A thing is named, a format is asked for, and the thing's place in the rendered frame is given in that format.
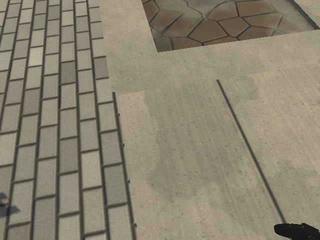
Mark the right robot hand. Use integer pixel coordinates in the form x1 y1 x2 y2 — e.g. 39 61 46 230
274 223 320 240

